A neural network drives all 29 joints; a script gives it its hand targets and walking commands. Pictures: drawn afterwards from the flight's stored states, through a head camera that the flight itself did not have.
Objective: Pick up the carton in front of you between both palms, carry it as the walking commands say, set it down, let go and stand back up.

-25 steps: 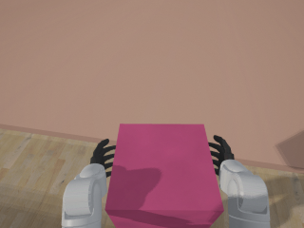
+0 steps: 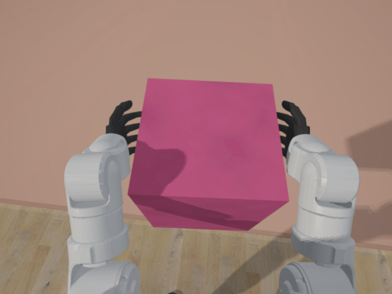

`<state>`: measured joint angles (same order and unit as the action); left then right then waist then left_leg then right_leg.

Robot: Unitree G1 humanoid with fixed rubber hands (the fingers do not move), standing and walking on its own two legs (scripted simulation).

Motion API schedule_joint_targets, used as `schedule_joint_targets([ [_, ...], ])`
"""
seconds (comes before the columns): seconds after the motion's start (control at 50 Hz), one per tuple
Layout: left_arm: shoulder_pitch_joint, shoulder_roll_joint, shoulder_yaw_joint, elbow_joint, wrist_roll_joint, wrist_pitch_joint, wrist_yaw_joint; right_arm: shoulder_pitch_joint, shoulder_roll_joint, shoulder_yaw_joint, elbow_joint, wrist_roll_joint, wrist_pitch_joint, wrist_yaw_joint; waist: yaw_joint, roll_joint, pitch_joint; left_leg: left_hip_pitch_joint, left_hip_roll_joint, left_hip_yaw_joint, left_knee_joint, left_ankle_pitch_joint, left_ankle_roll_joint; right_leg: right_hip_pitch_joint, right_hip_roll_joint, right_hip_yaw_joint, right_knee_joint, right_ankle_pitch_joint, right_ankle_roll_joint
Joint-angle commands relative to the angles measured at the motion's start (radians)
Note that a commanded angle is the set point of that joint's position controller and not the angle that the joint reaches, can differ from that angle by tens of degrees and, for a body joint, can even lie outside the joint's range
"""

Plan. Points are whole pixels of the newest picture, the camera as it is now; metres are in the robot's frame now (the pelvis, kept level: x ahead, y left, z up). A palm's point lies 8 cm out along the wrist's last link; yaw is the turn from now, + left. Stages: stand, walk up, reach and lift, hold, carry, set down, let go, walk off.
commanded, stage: carry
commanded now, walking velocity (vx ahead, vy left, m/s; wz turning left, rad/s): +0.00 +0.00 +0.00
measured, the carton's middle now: (204, 165) +0.36 +0.00 +0.06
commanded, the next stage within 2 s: none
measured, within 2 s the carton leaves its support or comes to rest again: neither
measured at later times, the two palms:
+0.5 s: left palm (139, 103) +0.48 +0.14 +0.11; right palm (280, 98) +0.50 -0.16 +0.11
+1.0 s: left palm (149, 94) +0.50 +0.12 +0.11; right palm (286, 90) +0.52 -0.18 +0.11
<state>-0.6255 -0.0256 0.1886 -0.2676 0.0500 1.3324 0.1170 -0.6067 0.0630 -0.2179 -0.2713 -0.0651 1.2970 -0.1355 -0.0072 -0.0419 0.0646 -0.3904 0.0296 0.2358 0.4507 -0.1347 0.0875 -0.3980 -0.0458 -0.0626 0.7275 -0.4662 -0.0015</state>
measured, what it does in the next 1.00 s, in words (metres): walks ahead: right foot, then right foot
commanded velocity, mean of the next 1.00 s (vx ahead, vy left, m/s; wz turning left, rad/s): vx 0.00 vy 0.00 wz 0.00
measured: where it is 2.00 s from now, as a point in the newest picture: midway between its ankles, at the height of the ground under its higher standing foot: outside the picture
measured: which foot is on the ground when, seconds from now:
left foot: down 0.00-1.00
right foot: up 0.00-0.04, down 0.06-0.68, up 0.70-0.80, down 0.82-1.00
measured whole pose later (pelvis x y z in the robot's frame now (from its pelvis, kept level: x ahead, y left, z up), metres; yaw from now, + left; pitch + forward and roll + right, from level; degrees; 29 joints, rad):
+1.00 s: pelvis +0.15 -0.04 +0.00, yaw +1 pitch +4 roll +0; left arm -0.61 -0.06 0.22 -0.01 0.09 1.20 0.12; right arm -0.66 0.01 -0.22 0.05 -0.05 1.19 -0.13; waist 0.00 0.02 0.01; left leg -0.26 0.05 0.09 0.53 -0.30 -0.01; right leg -0.34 0.01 -0.11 0.55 -0.28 -0.06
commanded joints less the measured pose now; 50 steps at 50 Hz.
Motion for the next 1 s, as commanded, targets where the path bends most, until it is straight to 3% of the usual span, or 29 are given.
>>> schedule_joint_targets([
  [0.0,-0.693,-0.861,-0.684,0.023,-0.425,-0.009,-0.203,-0.678,0.808,0.691,0.019,0.454,0.022,0.244,-0.007,0.169,-0.593,0.399,0.227,-0.138,-0.006,0.513,0.074,0.148,-0.001,-0.032,-0.211,0.207,-0.002],
  [0.04,-0.767,-0.874,-0.653,0.097,-0.421,-0.004,-0.205,-0.757,0.82,0.673,0.094,0.451,0.027,0.245,-0.002,0.143,-0.587,0.308,0.179,-0.12,0.047,0.329,0.021,0.258,-0.051,-0.012,-0.316,0.421,-0.011],
  [0.06,-0.807,-0.877,-0.636,0.138,-0.416,-0.005,-0.206,-0.804,0.828,0.665,0.124,0.453,0.03,0.246,-0.001,0.068,-0.592,0.27,0.137,-0.099,0.07,0.245,-0.019,0.274,-0.132,0.066,-0.247,0.614,-0.03],
  [0.08,-0.854,-0.884,-0.621,0.167,-0.411,-0.008,-0.207,-0.87,0.849,0.662,0.146,0.465,0.031,0.246,0.0,0.009,-0.579,0.264,0.109,-0.12,0.075,0.214,-0.039,0.266,-0.146,0.071,-0.189,0.728,-0.05],
  [0.12,-0.881,-0.909,-0.582,0.231,-0.414,-0.008,-0.209,-0.938,0.888,0.641,0.211,0.475,0.03,0.245,0.008,-0.025,-0.575,0.267,0.112,-0.128,0.117,0.287,-0.044,0.271,-0.132,0.05,-0.158,0.789,-0.044],
  [0.18,-0.916,-0.942,-0.527,0.285,-0.411,-0.008,-0.208,-0.982,0.94,0.589,0.289,0.473,0.03,0.237,0.012,-0.015,-0.603,0.279,0.114,-0.134,0.173,0.453,-0.04,0.273,-0.111,0.039,-0.105,0.892,-0.04],
  [0.34,-0.919,-1.067,-0.467,0.358,-0.373,-0.035,-0.214,-0.923,1.08,0.504,0.423,0.414,0.005,0.243,0.015,-0.003,-0.611,0.263,0.083,-0.111,0.155,0.451,-0.057,0.311,-0.101,0.037,-0.096,1.004,-0.047],
  [0.46,-0.918,-1.133,-0.571,0.213,-0.394,-0.101,-0.209,-0.892,1.124,0.582,0.295,0.416,-0.063,0.235,0.009,0.087,-0.615,0.422,0.114,-0.129,0.162,0.742,-0.029,0.242,-0.033,-0.016,-0.206,0.745,-0.012],
  [0.5,-0.896,-1.123,-0.611,0.156,-0.402,-0.114,-0.204,-0.855,1.102,0.618,0.235,0.411,-0.078,0.222,0.008,0.059,-0.636,0.36,0.092,-0.114,0.176,0.638,-0.039,0.344,-0.048,0.002,-0.21,0.902,-0.022],
  [0.56,-0.828,-1.089,-0.651,0.105,-0.405,-0.124,-0.204,-0.791,1.063,0.664,0.166,0.396,-0.092,0.208,0.029,-0.088,-0.659,0.121,0.006,-0.076,0.092,0.15,-0.077,0.605,-0.128,0.089,-0.125,1.375,-0.088],
  [0.58,-0.808,-1.076,-0.662,0.094,-0.404,-0.126,-0.206,-0.774,1.056,0.677,0.153,0.394,-0.095,0.207,0.035,-0.114,-0.652,0.104,-0.01,-0.077,0.028,0.067,-0.078,0.635,-0.138,0.099,-0.113,1.427,-0.105],
  [0.6,-0.79,-1.064,-0.673,0.087,-0.403,-0.129,-0.208,-0.757,1.047,0.689,0.146,0.392,-0.098,0.207,0.033,-0.106,-0.651,0.153,-0.012,-0.075,-0.031,0.136,-0.075,0.614,-0.126,0.081,-0.095,1.409,-0.1],
  [0.62,-0.768,-1.055,-0.684,0.085,-0.402,-0.132,-0.209,-0.744,1.037,0.699,0.143,0.39,-0.099,0.21,0.029,-0.064,-0.66,0.278,0.0,-0.076,-0.046,0.338,-0.069,0.518,-0.096,0.046,-0.056,1.306,-0.08],
  [0.64,-0.748,-1.047,-0.695,0.081,-0.401,-0.135,-0.21,-0.72,1.028,0.706,0.146,0.389,-0.101,0.214,0.012,0.02,-0.68,0.474,0.042,-0.097,-0.01,0.66,-0.053,0.335,-0.056,0.0,0.007,1.066,-0.052],
  [0.66,-0.733,-1.045,-0.705,0.079,-0.399,-0.138,-0.212,-0.695,1.016,0.711,0.15,0.389,-0.103,0.219,-0.016,0.155,-0.689,0.736,0.133,-0.17,0.071,1.059,-0.002,0.043,0.005,-0.057,0.054,0.584,-0.026],
  [0.68,-0.719,-1.042,-0.715,0.082,-0.395,-0.141,-0.213,-0.677,1.004,0.716,0.152,0.39,-0.106,0.223,-0.04,0.284,-0.664,0.956,0.233,-0.271,0.135,1.332,0.075,-0.238,0.059,-0.059,0.038,0.019,-0.018],
  [0.7,-0.712,-1.038,-0.72,0.09,-0.392,-0.144,-0.214,-0.67,0.994,0.726,0.146,0.398,-0.107,0.23,-0.055,0.281,-0.63,1.009,0.273,-0.298,0.137,1.332,0.104,-0.335,0.052,-0.02,-0.016,-0.089,-0.018],
  [0.74,-0.69,-1.023,-0.711,0.101,-0.389,-0.144,-0.217,-0.688,0.993,0.742,0.123,0.413,-0.11,0.239,-0.05,0.221,-0.605,0.871,0.243,-0.239,0.133,1.086,0.076,-0.211,0.049,-0.023,-0.201,0.085,-0.025],
  [0.76,-0.672,-1.02,-0.705,0.109,-0.387,-0.144,-0.22,-0.69,0.994,0.746,0.123,0.416,-0.11,0.242,-0.032,0.208,-0.606,0.749,0.197,-0.175,0.147,0.927,0.04,-0.069,0.047,-0.047,-0.319,0.254,-0.023],
  [0.78,-0.661,-1.013,-0.698,0.122,-0.383,-0.143,-0.226,-0.685,0.995,0.751,0.138,0.415,-0.111,0.245,-0.01,0.177,-0.611,0.557,0.161,-0.123,0.158,0.71,-0.004,0.151,0.029,-0.058,-0.402,0.507,-0.027],
  [0.8,-0.657,-1.004,-0.691,0.143,-0.382,-0.141,-0.233,-0.673,0.989,0.752,0.163,0.41,-0.111,0.248,0.011,0.092,-0.627,0.3,0.126,-0.11,0.172,0.338,-0.057,0.397,-0.066,0.022,-0.338,0.866,-0.048],
  [0.82,-0.649,-0.995,-0.683,0.18,-0.365,-0.145,-0.237,-0.696,0.994,0.755,0.171,0.417,-0.104,0.253,0.032,-0.085,-0.665,0.134,0.051,-0.123,0.204,-0.067,-0.103,0.555,-0.211,0.176,-0.188,1.416,-0.133],
  [0.84,-0.636,-0.989,-0.671,0.203,-0.351,-0.148,-0.239,-0.725,1.009,0.761,0.188,0.428,-0.1,0.259,0.044,-0.196,-0.671,0.032,0.018,-0.146,0.196,-0.343,-0.105,0.643,-0.247,0.218,-0.167,1.522,-0.197],
  [0.86,-0.636,-0.993,-0.667,0.203,-0.353,-0.15,-0.242,-0.733,1.02,0.761,0.204,0.432,-0.103,0.263,0.051,-0.198,-0.653,-0.017,0.017,-0.159,0.203,-0.411,-0.102,0.662,-0.248,0.209,-0.177,1.447,-0.208],
  [0.9,-0.681,-1.014,-0.673,0.182,-0.374,-0.155,-0.246,-0.748,1.037,0.75,0.225,0.441,-0.111,0.264,0.041,-0.129,-0.619,0.003,0.013,-0.17,0.136,-0.318,-0.097,0.611,-0.214,0.175,-0.178,1.313,-0.177],
  [0.96,-0.727,-1.022,-0.681,0.164,-0.397,-0.156,-0.242,-0.726,1.045,0.719,0.255,0.443,-0.11,0.26,0.019,-0.064,-0.626,0.251,0.058,-0.176,0.008,0.018,-0.092,0.402,-0.146,0.089,-0.171,0.99,-0.106],
  [0.98,-0.729,-1.025,-0.677,0.168,-0.399,-0.151,-0.241,-0.721,1.038,0.705,0.271,0.432,-0.11,0.258,0.021,0.001,-0.628,0.294,0.113,-0.212,0.089,0.252,-0.074,0.335,-0.111,0.061,-0.174,0.857,-0.085],
])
